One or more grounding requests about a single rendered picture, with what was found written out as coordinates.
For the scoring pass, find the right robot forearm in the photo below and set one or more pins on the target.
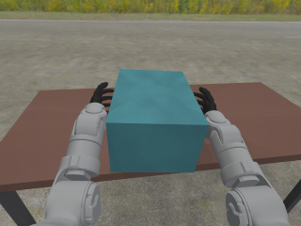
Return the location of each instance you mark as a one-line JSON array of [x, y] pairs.
[[237, 166]]

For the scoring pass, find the left robot hand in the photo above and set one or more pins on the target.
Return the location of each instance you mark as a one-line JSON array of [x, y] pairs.
[[98, 95]]

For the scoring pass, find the right robot hand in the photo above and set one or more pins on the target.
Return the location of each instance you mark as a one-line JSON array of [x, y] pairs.
[[208, 100]]

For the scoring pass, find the left robot forearm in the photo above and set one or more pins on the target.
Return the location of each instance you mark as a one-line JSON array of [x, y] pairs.
[[81, 162]]

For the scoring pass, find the table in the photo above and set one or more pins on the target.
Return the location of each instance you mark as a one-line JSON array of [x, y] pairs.
[[32, 149]]

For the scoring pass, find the robot right upper arm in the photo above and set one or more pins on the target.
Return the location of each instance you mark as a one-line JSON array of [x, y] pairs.
[[255, 206]]

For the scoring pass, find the carton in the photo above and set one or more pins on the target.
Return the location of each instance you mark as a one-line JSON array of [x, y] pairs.
[[154, 123]]

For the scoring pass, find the robot left upper arm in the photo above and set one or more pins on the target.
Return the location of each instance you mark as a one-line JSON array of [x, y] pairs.
[[73, 203]]

